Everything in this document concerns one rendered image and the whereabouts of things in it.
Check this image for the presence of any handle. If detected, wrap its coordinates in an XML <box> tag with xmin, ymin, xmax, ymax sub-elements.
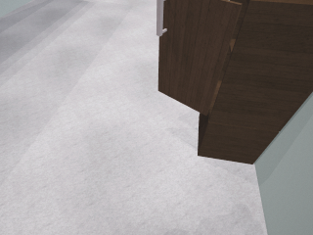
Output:
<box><xmin>156</xmin><ymin>0</ymin><xmax>167</xmax><ymax>37</ymax></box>

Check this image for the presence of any cupboard door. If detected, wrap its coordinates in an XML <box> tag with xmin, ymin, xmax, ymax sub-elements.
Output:
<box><xmin>157</xmin><ymin>0</ymin><xmax>243</xmax><ymax>116</ymax></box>

